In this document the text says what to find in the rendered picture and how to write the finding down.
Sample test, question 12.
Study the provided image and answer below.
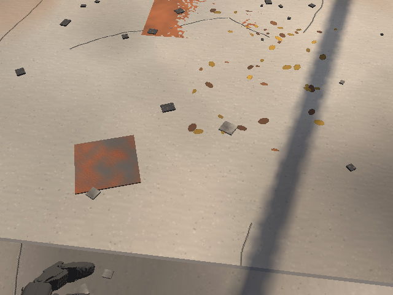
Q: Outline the robot left hand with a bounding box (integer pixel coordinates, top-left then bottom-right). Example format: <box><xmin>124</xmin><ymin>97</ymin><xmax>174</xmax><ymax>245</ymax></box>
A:
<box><xmin>21</xmin><ymin>261</ymin><xmax>95</xmax><ymax>295</ymax></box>

